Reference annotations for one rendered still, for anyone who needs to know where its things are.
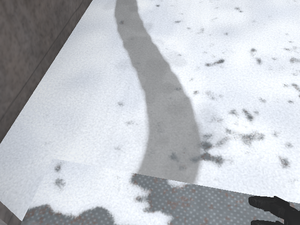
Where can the right robot hand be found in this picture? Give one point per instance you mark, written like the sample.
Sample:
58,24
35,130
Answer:
277,207

